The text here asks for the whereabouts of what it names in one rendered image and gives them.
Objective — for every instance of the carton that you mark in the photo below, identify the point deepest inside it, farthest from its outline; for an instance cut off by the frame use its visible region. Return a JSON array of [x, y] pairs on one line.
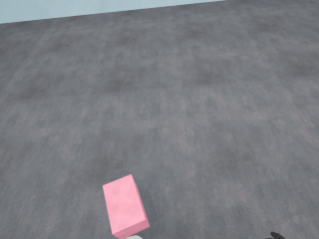
[[125, 207]]

